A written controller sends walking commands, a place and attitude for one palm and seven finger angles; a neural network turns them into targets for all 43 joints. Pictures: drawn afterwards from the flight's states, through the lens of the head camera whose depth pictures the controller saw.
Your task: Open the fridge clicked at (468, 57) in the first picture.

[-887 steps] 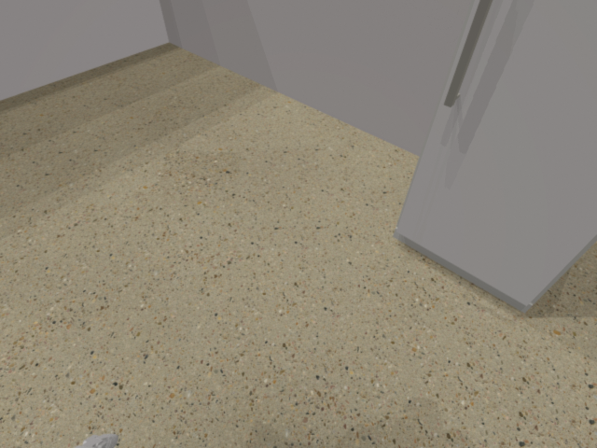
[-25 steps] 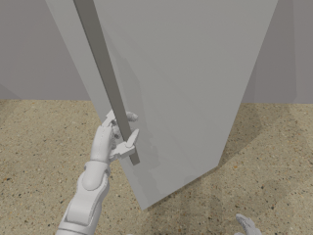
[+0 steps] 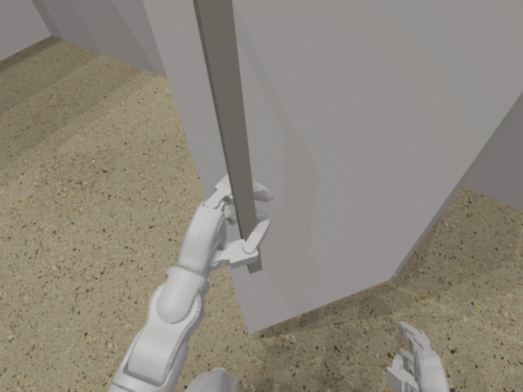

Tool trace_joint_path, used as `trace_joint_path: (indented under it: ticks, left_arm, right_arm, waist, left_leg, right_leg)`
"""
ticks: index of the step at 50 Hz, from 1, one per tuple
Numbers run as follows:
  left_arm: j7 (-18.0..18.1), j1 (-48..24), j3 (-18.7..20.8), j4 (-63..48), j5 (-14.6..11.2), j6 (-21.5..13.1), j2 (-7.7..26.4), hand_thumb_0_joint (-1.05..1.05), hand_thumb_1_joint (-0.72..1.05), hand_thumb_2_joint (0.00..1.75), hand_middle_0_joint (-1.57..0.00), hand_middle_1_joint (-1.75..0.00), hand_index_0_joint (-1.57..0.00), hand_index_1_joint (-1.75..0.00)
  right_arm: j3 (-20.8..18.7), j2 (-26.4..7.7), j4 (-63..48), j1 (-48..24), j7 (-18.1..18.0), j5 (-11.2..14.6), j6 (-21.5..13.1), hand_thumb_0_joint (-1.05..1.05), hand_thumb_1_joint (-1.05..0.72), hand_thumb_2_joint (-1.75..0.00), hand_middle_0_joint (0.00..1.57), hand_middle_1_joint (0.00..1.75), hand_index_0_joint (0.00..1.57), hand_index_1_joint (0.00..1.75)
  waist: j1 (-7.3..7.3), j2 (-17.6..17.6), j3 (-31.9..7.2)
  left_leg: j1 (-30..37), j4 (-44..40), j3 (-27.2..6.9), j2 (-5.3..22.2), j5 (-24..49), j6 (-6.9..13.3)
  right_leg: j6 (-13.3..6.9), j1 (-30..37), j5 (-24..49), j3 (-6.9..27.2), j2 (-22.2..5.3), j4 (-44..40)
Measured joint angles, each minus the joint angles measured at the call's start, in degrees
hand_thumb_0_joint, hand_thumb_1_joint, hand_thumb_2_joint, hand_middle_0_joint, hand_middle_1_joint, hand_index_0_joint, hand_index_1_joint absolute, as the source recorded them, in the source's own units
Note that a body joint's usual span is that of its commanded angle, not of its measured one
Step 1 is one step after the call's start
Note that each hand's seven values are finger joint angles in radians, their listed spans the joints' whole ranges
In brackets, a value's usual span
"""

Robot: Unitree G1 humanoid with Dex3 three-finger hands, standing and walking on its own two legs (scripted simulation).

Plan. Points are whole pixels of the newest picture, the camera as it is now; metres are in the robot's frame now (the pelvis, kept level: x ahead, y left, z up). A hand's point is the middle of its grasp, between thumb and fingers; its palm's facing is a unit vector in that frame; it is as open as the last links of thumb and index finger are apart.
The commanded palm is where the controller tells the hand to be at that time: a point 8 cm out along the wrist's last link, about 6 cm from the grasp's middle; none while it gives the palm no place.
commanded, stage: walk backward, drawing the door open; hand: left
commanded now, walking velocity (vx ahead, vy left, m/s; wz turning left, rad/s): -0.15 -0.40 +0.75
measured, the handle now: (234, 166) +0.34 +0.03 +0.20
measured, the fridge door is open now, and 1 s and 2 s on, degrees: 52 75 69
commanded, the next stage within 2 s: stop walking and hold the door back in 0.66 s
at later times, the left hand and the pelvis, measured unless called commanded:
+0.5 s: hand (326, 318) +0.19 -0.07 +0.11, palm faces +0.27 -0.95 -0.17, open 6.6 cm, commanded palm +0.14 -0.03 +0.11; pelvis -0.05 -0.25 -0.01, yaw +25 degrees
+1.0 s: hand (400, 360) +0.15 -0.14 +0.11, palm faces +0.76 -0.58 -0.29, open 6.1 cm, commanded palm +0.10 -0.08 +0.10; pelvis +0.01 -0.49 +0.02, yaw +44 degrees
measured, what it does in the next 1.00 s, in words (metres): steps to the right, turning left: left foot, then right foot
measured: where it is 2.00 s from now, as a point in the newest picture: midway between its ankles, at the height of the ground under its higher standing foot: outside the picture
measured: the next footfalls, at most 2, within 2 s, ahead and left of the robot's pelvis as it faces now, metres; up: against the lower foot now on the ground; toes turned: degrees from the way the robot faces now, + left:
left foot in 0.04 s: +0.05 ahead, +0.12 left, +0.00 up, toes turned +5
right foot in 0.26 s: +0.08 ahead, -0.28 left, +0.00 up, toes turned +13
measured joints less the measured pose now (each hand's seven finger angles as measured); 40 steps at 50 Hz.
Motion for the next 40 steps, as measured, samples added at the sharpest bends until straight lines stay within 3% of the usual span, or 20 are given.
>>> trace_joint_path:
  ticks: [1,2,3,5,7,9,11,13,14,16,18,21,23,24,26,30,32,36,38,40]
  left_arm:
    - [-0.11,0.52,0.04,-0.66,-0.09,-0.55,0.12,-0.02,0.63,0.77,-0.42,-1.38,-0.31,-1.38]
    - [-0.07,0.96,0.29,-1.58,-0.41,-1.27,0.09,-0.02,0.62,0.77,-0.42,-1.38,-0.31,-1.37]
    - [0.04,0.46,0.84,-2.03,-0.47,-2.38,0.93,-0.02,0.62,0.77,-0.43,-1.38,-0.31,-1.38]
    - [0.27,-0.74,2.4,-1.86,-0.12,-4.13,2.41,-0.02,0.61,0.78,-0.43,-1.39,-0.31,-1.38]
    - [0.2,-1.12,3.55,-2.27,0.09,-3.94,3.03,-0.03,0.61,0.78,-0.44,-1.39,-0.31,-1.38]
    - [0.27,-1.25,4.01,-2.96,-0.14,-2.89,2.89,-0.03,0.61,0.78,-0.44,-1.39,-0.3,-1.39]
    - [0.43,-1.09,4.06,-4.07,-0.51,-1.4,3.01,-0.03,0.61,0.78,-0.44,-1.4,-0.29,-1.39]
    - [0.9,-0.92,4.76,-5.62,-0.63,0.0,3.51,-0.04,0.6,0.79,-0.44,-1.39,-0.28,-1.4]
    - [1.33,-0.91,5.42,-6.04,-0.42,0.37,2.89,-0.04,0.6,0.79,-0.44,-1.39,-0.27,-1.4]
    - [1.95,0.0,6.42,-6.7,-0.1,1.15,2.19,-0.04,0.6,0.79,-0.44,-1.39,-0.27,-1.4]
    - [2.28,1.54,7.18,-6.81,-0.3,0.96,2.18,-0.04,0.61,0.79,-0.43,-1.38,-0.26,-1.4]
    - [2.3,3.16,7.58,-6.48,-0.7,0.05,2.85,-0.04,0.61,0.78,-0.42,-1.36,-0.27,-1.4]
    - [2.03,3.55,7.64,-7.16,-0.93,0.03,3.49,-0.03,0.61,0.79,-0.42,-1.36,-0.27,-1.4]
    - [2.05,3.4,7.69,-7.7,-1.04,-0.29,3.84,-0.03,0.61,0.79,-0.42,-1.37,-0.28,-1.4]
    - [2.04,1.47,8.62,-6.99,-0.63,-1.76,5.16,-0.03,0.61,0.79,-0.43,-1.37,-0.28,-1.4]
    - [1.44,0.85,10.54,-5.3,0.32,-2.14,5.96,-0.03,0.61,0.79,-0.44,-1.39,-0.27,-1.4]
    - [1.51,0.99,11.03,-4.93,-0.13,-1.44,5.59,-0.03,0.62,0.79,-0.43,-1.38,-0.27,-1.4]
    - [2.54,2.62,13.46,-5.42,-1.75,-0.4,5.84,-0.02,0.63,0.81,-0.43,-1.37,-0.26,-1.4]
    - [3.49,3.09,16.01,-5.51,-2.09,-0.52,5.86,-0.03,0.64,0.81,-0.43,-1.38,-0.25,-1.4]
    - [4.36,3.06,17.61,-4.77,-2.62,-0.05,5.41,-0.03,0.64,0.82,-0.43,-1.38,-0.25,-1.4]
  right_arm:
    - [0.31,-0.14,-0.96,-0.12,-0.17,-0.23,-0.54,0.01,-0.91,-0.9,0.2,0.3,0.2,0.3]
    - [0.54,-0.56,-2.29,-0.28,-0.09,-0.59,-1.15,0.01,-0.91,-0.9,0.2,0.3,0.2,0.3]
    - [0.44,0.04,-2.62,-1.36,0.22,-1.12,-1.58,0.01,-0.91,-0.9,0.2,0.3,0.2,0.3]
    - [0.91,1.23,-2.77,-3.34,1.36,-1.75,-0.97,0.01,-0.91,-0.9,0.2,0.3,0.2,0.3]
    - [1.5,1.13,-2.9,-4.11,2.42,-1.88,-0.65,0.01,-0.91,-0.9,0.2,0.3,0.2,0.3]
    - [1.57,0.42,-3.27,-3.64,3.36,-1.32,-0.53,0.01,-0.91,-0.9,0.2,0.3,0.2,0.3]
    - [1.37,0.33,-4.01,-1.71,3.8,-0.2,-0.23,0.01,-0.91,-0.9,0.2,0.3,0.2,0.3]
    - [1.44,0.82,-4.22,-0.2,3.74,0.82,0.43,0.01,-0.9,-0.9,0.2,0.3,0.2,0.3]
    - [1.29,0.3,-3.51,-0.94,3.39,0.97,0.72,0.01,-0.9,-0.9,0.21,0.3,0.2,0.3]
    - [0.45,-0.21,-1.77,-2.53,2.32,0.62,1.39,0.01,-0.9,-0.9,0.21,0.3,0.21,0.3]
    - [-0.19,-0.23,-1.53,-3.19,1.37,0.11,1.93,0.01,-0.91,-0.9,0.2,0.3,0.2,0.3]
    - [0.02,0.13,-2.87,-2.23,0.92,-0.06,2.04,0.01,-0.91,-0.9,0.2,0.3,0.2,0.3]
    - [0.6,0.49,-4.17,-0.78,0.81,-0.18,1.16,0.01,-0.91,-0.9,0.2,0.3,0.2,0.3]
    - [0.88,0.54,-5.22,0.1,0.82,-0.32,0.57,0.01,-0.91,-0.9,0.2,0.3,0.2,0.3]
    - [1.15,2.05,-4.86,-0.28,1.02,-1.17,0.08,0.01,-0.91,-0.9,0.2,0.3,0.2,0.3]
    - [2.58,2.58,-2.67,0.0,2.19,-1.63,0.02,0.01,-0.91,-0.9,0.2,0.3,0.2,0.3]
    - [2.5,1.89,-2.04,0.69,2.81,-1.06,-0.08,0.01,-0.9,-0.9,0.2,0.3,0.2,0.3]
    - [1.95,1.21,-1.78,2.41,3.15,0.71,0.01,0.01,-0.9,-0.9,0.21,0.3,0.21,0.3]
    - [1.62,0.63,-1.19,1.43,3.16,1.48,0.56,0.01,-0.9,-0.9,0.21,0.3,0.21,0.3]
    - [0.46,-0.41,0.22,-0.65,2.58,1.6,1.22,0.01,-0.9,-0.9,0.21,0.3,0.21,0.3]
  waist:
    - [0.15,-0.58,-0.35]
    - [0.39,0.05,-0.82]
    - [0.11,-0.96,0.06]
    - [-0.2,-2.79,3.0]
    - [-0.31,-1.57,4.8]
    - [0.48,0.64,5.75]
    - [1.2,1.64,5.17]
    - [1.99,0.56,3.58]
    - [1.86,1.54,4.23]
    - [1.8,1.34,5.24]
    - [1.26,0.68,5.88]
    - [-0.45,-0.02,4.79]
    - [-0.82,-0.74,2.9]
    - [-0.82,-0.78,1.89]
    - [-0.22,-3.85,3.82]
    - [0.23,-3.05,5.7]
    - [1.46,-1.0,5.71]
    - [3.06,1.09,3.53]
    - [3.4,2.29,3.02]
    - [2.36,2.84,3.97]
  left_leg:
    - [3.06,-5.8,1.97,-0.22,3.83,0.53]
    - [6.22,-12.58,1.92,0.61,9.53,1.9]
    - [6.47,-13.92,1.36,0.6,8.4,1.68]
    - [6.36,-14.27,-0.97,0.76,8.24,-0.39]
    - [5.94,-16.5,-4.99,2.46,10.57,-1.75]
    - [5.21,-18.57,-8.46,4.97,12.38,-2.23]
    - [3.28,-18.7,-9.98,7.47,11.73,-2.52]
    - [-0.5,-14.66,-10.79,7.98,5.36,-2.06]
    - [-2.59,-9.23,-11.35,7.89,0.66,-1.7]
    - [-5.72,7.58,-9.12,4.14,-5.8,-1.05]
    - [-5.09,16.46,-3.87,1.45,-7.39,-0.72]
    - [0.98,7.82,3.2,-0.05,-7.15,-0.52]
    - [7.03,-6.06,6.14,-0.4,-2.93,0.14]
    - [10.0,-13.31,6.3,0.12,2.58,1.14]
    - [10.01,-13.75,5.21,-0.07,4.57,1.74]
    - [10.34,-18.53,-1.3,3.22,8.07,-1.65]
    - [10.2,-21.5,-4.27,5.65,10.63,-3.14]
    - [7.42,-21.88,-9.37,8.62,11.69,-5.03]
    - [4.12,-17.15,-12.01,9.49,7.26,-3.41]
    - [-0.66,-2.84,-11.0,6.41,-3.01,-1.98]
  right_leg:
    - [-0.42,-1.93,-0.36,-0.63,-0.34,2.83]
    - [0.32,-5.39,0.15,-0.91,0.4,8.08]
    - [2.04,-8.96,-1.29,0.68,0.73,14.98]
    - [4.17,-14.48,-4.01,4.79,2.4,26.85]
    - [4.97,-18.16,-2.89,7.04,3.49,31.04]
    - [5.07,-17.34,0.72,8.46,2.7,23.84]
    - [5.19,-12.16,4.66,8.76,1.05,10.87]
    - [5.15,-7.94,4.39,8.05,-0.59,1.65]
    - [4.81,-8.46,4.2,6.49,-0.15,3.04]
    - [3.33,-9.21,4.39,5.37,-0.92,5.09]
    - [1.93,-8.36,5.93,4.42,-1.68,3.52]
    - [0.19,-7.76,7.95,0.6,-2.2,0.15]
    - [-0.91,-9.66,8.03,-2.01,-1.93,0.63]
    - [-0.91,-11.74,7.34,-3.08,-1.43,3.03]
    - [2.07,-15.15,1.9,0.37,-0.64,12.44]
    - [5.3,-19.08,3.61,5.02,2.19,24.09]
    - [5.66,-17.62,5.21,6.09,1.88,20.07]
    - [6.44,-7.06,7.46,7.15,0.34,0.29]
    - [5.26,-4.62,4.82,5.18,1.36,-3.96]
    - [2.78,-5.57,5.21,3.22,1.11,-1.56]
